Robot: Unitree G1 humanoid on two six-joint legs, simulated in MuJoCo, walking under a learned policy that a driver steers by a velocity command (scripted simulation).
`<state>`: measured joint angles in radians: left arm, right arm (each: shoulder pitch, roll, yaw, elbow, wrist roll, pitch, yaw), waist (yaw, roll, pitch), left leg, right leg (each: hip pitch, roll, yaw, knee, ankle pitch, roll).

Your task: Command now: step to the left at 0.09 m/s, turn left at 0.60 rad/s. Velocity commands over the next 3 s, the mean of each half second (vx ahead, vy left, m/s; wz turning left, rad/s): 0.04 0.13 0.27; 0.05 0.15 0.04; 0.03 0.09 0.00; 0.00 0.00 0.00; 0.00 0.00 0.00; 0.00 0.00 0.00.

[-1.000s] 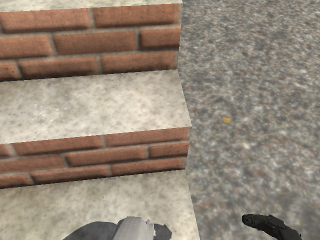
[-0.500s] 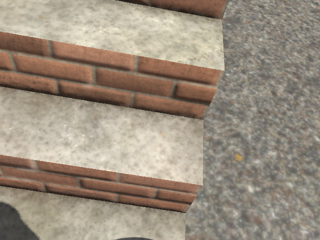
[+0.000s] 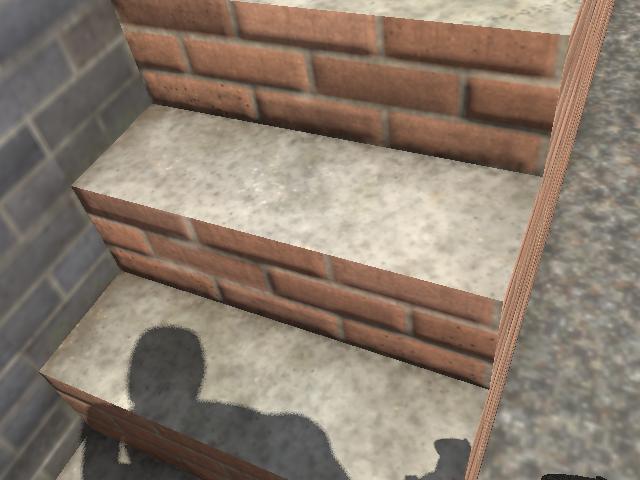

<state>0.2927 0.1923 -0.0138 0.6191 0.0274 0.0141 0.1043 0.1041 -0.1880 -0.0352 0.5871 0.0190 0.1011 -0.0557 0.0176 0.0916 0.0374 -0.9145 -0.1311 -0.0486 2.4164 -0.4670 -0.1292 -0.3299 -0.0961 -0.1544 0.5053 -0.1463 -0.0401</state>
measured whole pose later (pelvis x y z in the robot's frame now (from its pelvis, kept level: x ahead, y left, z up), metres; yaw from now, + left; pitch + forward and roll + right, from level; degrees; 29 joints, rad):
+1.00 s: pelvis -0.25 +0.15 +0.00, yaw +8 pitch +2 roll +0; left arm 0.21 0.28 0.04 0.69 0.01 0.00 0.08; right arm 0.24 -0.30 -0.05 0.64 0.00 0.06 0.00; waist 0.02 0.02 0.01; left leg -0.44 0.03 -0.06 0.86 -0.41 -0.09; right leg -0.25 -0.08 -0.02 0.47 -0.25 0.03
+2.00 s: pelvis -0.26 +0.27 +0.01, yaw +7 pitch +0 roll +0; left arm 0.13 0.26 0.00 0.85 0.02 0.00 0.05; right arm 0.13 -0.25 -0.01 0.73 -0.02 -0.03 -0.01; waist 0.00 0.00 0.01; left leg -0.18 -0.09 0.02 0.39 -0.21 0.10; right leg -0.20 0.01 0.02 0.41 -0.21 0.00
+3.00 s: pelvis -0.26 +0.27 +0.01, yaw +7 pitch +0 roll +0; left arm 0.12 0.26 0.02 1.06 0.02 -0.02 0.06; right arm 0.15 -0.26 -0.02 0.95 -0.01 -0.01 -0.03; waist -0.01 0.00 0.01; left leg -0.16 -0.10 0.01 0.32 -0.17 0.10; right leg -0.19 0.00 0.03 0.37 -0.18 0.01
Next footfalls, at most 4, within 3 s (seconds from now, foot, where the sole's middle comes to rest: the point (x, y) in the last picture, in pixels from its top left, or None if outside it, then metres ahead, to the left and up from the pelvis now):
0.26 left None -0.18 0.13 -0.77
0.72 right None -0.20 0.00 -0.77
1.08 left None -0.23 0.33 -0.77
1.44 right None -0.20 0.15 -0.77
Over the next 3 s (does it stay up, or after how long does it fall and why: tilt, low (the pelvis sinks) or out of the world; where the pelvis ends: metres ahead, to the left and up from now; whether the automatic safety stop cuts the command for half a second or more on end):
stays up -0.26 0.27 0.01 its command is cut before an obstacle from the start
